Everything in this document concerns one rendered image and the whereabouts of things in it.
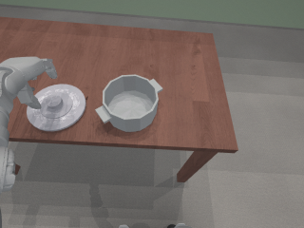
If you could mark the robot left upper arm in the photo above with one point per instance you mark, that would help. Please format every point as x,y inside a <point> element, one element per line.
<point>7,172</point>

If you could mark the lid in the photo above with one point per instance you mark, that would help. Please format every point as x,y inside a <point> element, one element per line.
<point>72,109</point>

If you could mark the left robot forearm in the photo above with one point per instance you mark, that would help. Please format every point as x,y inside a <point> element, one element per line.
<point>11,82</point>

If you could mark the pot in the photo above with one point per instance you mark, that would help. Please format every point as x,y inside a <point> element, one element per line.
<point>130,102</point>

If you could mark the robot left hand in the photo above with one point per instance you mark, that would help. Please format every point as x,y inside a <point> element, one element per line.
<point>31,67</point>

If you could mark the table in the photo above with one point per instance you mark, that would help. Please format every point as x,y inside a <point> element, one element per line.
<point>193,113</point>

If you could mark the knob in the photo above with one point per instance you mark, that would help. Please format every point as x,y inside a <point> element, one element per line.
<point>54,101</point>

